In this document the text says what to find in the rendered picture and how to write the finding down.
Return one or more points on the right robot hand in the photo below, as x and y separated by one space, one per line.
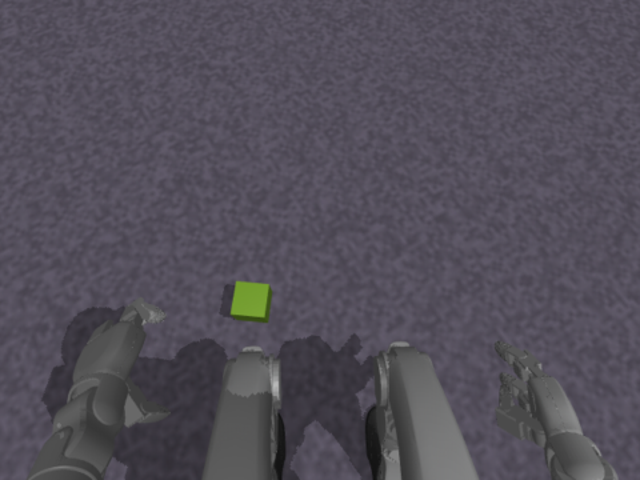
545 409

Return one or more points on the left robot arm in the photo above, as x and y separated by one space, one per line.
82 442

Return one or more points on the left robot hand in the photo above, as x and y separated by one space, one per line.
114 349

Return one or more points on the right robot foot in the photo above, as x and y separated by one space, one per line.
372 443

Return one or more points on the right robot arm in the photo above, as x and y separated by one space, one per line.
572 456

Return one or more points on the cube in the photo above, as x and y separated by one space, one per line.
251 302

